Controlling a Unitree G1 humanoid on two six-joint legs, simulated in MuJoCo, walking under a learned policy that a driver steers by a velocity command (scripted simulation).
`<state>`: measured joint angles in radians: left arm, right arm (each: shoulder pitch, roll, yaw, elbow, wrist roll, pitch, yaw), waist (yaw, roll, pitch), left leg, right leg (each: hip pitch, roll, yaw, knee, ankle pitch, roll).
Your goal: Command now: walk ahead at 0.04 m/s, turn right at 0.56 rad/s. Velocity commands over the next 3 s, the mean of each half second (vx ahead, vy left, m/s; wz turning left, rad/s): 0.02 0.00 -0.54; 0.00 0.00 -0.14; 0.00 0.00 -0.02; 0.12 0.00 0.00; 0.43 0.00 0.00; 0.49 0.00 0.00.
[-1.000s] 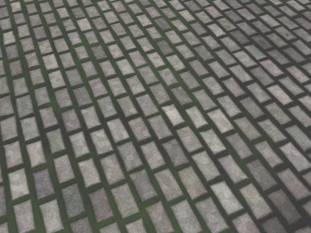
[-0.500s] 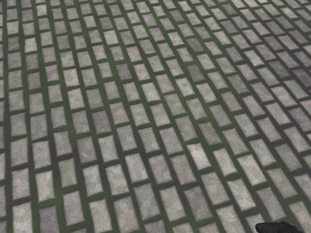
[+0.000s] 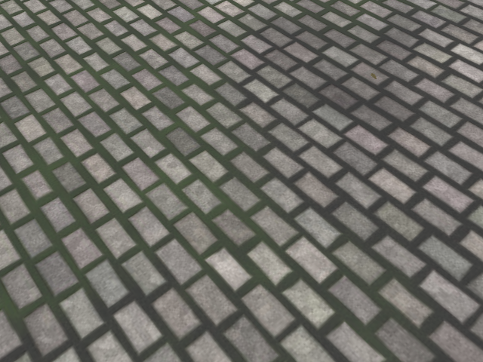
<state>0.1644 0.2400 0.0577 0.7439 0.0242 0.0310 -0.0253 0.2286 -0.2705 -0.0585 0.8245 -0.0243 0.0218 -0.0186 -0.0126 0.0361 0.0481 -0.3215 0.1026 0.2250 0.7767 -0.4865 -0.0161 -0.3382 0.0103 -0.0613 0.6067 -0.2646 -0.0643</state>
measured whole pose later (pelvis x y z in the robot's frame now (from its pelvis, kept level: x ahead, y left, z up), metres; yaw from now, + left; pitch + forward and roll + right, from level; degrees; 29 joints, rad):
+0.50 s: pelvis +0.00 +0.03 +0.01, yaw -16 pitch +1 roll -1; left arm 0.19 0.30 0.08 0.74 0.02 0.06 -0.01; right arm 0.21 -0.25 -0.03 0.73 -0.02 0.02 -0.03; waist 0.01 -0.05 0.05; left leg -0.25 -0.03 -0.01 0.50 -0.24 0.04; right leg -0.42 0.15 0.15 0.77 -0.42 -0.02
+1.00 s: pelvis -0.03 +0.02 +0.02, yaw -18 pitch -2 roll +0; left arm 0.18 0.23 0.00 0.90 0.01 0.00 0.02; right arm 0.24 -0.24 -0.02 0.91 -0.01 0.01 -0.01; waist -0.03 0.01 0.03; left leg -0.16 0.00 0.01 0.37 -0.17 0.00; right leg -0.10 0.05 0.06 0.38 -0.24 -0.04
